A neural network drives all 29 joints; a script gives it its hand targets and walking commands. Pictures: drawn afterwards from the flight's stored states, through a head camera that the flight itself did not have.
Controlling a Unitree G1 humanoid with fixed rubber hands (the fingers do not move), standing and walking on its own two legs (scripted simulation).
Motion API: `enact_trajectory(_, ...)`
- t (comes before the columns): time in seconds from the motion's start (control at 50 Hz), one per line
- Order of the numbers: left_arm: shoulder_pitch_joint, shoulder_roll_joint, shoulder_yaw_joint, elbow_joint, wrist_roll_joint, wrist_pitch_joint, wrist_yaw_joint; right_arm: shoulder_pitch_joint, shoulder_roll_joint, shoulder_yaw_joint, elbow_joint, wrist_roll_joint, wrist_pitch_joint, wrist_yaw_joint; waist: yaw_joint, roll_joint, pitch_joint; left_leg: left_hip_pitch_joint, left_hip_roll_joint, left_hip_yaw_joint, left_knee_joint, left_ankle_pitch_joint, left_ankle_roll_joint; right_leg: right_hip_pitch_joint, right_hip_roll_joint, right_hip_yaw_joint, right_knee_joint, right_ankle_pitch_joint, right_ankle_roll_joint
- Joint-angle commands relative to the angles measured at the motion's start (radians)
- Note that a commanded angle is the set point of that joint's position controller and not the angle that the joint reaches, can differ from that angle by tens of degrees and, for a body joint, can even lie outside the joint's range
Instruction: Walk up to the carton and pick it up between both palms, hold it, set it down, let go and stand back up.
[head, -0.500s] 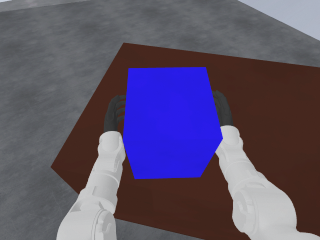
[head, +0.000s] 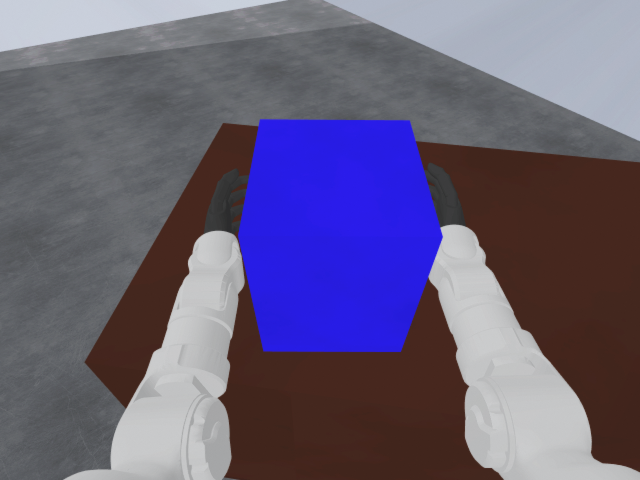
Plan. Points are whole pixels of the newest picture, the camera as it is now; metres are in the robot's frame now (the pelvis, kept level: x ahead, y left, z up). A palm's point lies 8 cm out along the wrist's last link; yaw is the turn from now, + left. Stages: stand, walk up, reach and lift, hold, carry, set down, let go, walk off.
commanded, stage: reach and lift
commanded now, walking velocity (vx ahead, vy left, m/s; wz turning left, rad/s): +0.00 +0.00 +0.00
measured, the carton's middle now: (333, 240) +0.41 +0.02 +0.08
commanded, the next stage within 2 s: hold in 1.88 s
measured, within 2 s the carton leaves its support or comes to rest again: neither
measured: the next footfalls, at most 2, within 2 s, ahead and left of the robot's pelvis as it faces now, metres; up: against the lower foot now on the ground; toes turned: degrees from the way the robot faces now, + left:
none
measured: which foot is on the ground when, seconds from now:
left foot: down 0.00-1.00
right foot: down 0.00-1.00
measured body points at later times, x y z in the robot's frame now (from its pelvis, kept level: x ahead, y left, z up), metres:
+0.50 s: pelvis -0.01 +0.00 +0.00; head -0.02 +0.01 +0.45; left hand +0.41 +0.15 +0.17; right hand +0.42 -0.14 +0.18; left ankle +0.03 +0.15 -0.75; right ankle +0.01 -0.10 -0.75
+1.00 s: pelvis -0.01 +0.00 +0.00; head -0.04 +0.01 +0.45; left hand +0.40 +0.15 +0.20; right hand +0.41 -0.14 +0.21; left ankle +0.03 +0.15 -0.75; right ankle +0.01 -0.10 -0.75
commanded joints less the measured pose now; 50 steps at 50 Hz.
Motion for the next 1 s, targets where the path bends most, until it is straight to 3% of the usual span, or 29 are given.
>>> enact_trajectory(0.0,-0.841,-0.579,-0.440,-0.235,-0.061,0.004,-0.144,-0.823,0.735,0.335,-0.309,0.131,-0.057,0.108,-0.004,-0.044,-0.494,0.226,-0.066,0.082,0.006,0.176,0.015,0.371,0.034,0.082,-0.042,0.191,0.067)
enact_trajectory(0.1,-0.878,-0.564,-0.403,-0.216,-0.063,0.054,-0.156,-0.861,0.737,0.286,-0.288,0.116,-0.014,0.104,-0.013,-0.052,-0.497,0.218,-0.069,0.085,-0.012,0.114,0.026,0.374,0.030,0.085,-0.047,0.149,0.068)
enact_trajectory(0.14,-0.894,-0.562,-0.412,-0.231,-0.084,0.069,-0.164,-0.856,0.756,0.290,-0.294,0.127,0.002,0.090,-0.031,-0.054,-0.505,0.220,-0.077,0.087,-0.009,0.128,0.025,0.405,0.028,0.086,-0.043,0.187,0.077)
enact_trajectory(0.16,-0.901,-0.558,-0.397,-0.258,-0.076,0.078,-0.167,-0.865,0.744,0.292,-0.302,0.126,0.006,0.092,-0.022,-0.043,-0.523,0.230,-0.076,0.089,-0.014,0.136,0.022,0.413,0.031,0.083,-0.038,0.196,0.077)
enact_trajectory(0.18,-0.901,-0.557,-0.405,-0.260,-0.087,0.088,-0.172,-0.865,0.752,0.297,-0.312,0.137,0.017,0.082,-0.038,-0.048,-0.532,0.226,-0.081,0.084,-0.006,0.138,0.022,0.440,0.028,0.088,-0.037,0.229,0.079)
enact_trajectory(0.24,-0.862,-0.543,-0.394,-0.241,-0.090,0.117,-0.186,-0.887,0.756,0.325,-0.379,0.162,0.037,0.065,-0.038,-0.059,-0.536,0.210,-0.092,0.086,-0.002,0.155,0.025,0.486,0.029,0.096,-0.027,0.300,0.090)
enact_trajectory(0.28,-0.882,-0.542,-0.395,-0.292,-0.092,0.133,-0.194,-0.882,0.758,0.327,-0.383,0.167,0.055,0.054,-0.057,-0.052,-0.544,0.223,-0.093,0.079,0.002,0.167,0.019,0.499,0.030,0.093,-0.018,0.331,0.093)
enact_trajectory(0.38,-0.892,-0.528,-0.425,-0.383,-0.112,0.178,-0.202,-0.887,0.762,0.375,-0.475,0.227,0.091,0.032,-0.070,-0.019,-0.603,0.260,-0.107,0.068,0.026,0.225,0.011,0.539,0.034,0.099,0.005,0.437,0.100)
enact_trajectory(0.44,-0.857,-0.501,-0.401,-0.349,-0.100,0.221,-0.214,-0.882,0.753,0.380,-0.498,0.241,0.127,0.018,-0.072,-0.034,-0.536,0.256,-0.113,0.061,0.018,0.184,0.022,0.532,0.032,0.101,-0.005,0.399,0.110)
enact_trajectory(0.48,-0.854,-0.484,-0.372,-0.333,-0.080,0.244,-0.229,-0.866,0.735,0.361,-0.453,0.233,0.149,0.015,-0.085,-0.031,-0.482,0.259,-0.112,0.062,0.003,0.140,0.027,0.510,0.031,0.097,-0.017,0.339,0.112)
enact_trajectory(0.5,-0.864,-0.482,-0.357,-0.337,-0.075,0.252,-0.231,-0.875,0.744,0.370,-0.456,0.235,0.156,0.018,-0.065,-0.036,-0.476,0.258,-0.114,0.067,-0.002,0.127,0.034,0.505,0.033,0.097,-0.017,0.308,0.115)
enact_trajectory(0.54,-0.897,-0.483,-0.350,-0.349,-0.080,0.265,-0.234,-0.901,0.750,0.360,-0.462,0.250,0.166,0.019,-0.066,-0.033,-0.467,0.262,-0.111,0.063,-0.005,0.118,0.036,0.496,0.035,0.094,-0.023,0.276,0.111)
enact_trajectory(0.62,-0.932,-0.476,-0.359,-0.381,-0.099,0.287,-0.237,-0.962,0.761,0.381,-0.544,0.284,0.179,0.012,-0.064,-0.033,-0.502,0.265,-0.119,0.061,0.004,0.127,0.040,0.512,0.030,0.101,-0.020,0.313,0.118)
enact_trajectory(0.72,-0.971,-0.478,-0.329,-0.323,-0.087,0.307,-0.254,-0.973,0.754,0.324,-0.483,0.251,0.207,0.013,-0.090,-0.035,-0.435,0.249,-0.113,0.063,-0.018,0.041,0.049,0.464,0.027,0.095,-0.043,0.172,0.116)
enact_trajectory(0.84,-0.965,-0.458,-0.283,-0.225,-0.065,0.327,-0.265,-0.962,0.730,0.269,-0.396,0.208,0.227,0.023,-0.100,-0.036,-0.367,0.213,-0.108,0.071,-0.047,-0.043,0.060,0.439,0.019,0.093,-0.066,0.048,0.115)
enact_trajectory(0.88,-0.957,-0.462,-0.283,-0.230,-0.072,0.329,-0.266,-0.973,0.736,0.274,-0.424,0.207,0.224,0.026,-0.096,-0.052,-0.401,0.219,-0.107,0.072,-0.043,-0.023,0.064,0.456,0.020,0.094,-0.061,0.069,0.113)
enact_trajectory(0.98,-0.965,-0.459,-0.319,-0.330,-0.083,0.335,-0.263,-0.947,0.724,0.323,-0.450,0.252,0.232,0.013,-0.107,-0.016,-0.463,0.259,-0.110,0.067,-0.015,0.079,0.043,0.507,0.025,0.092,-0.040,0.213,0.118)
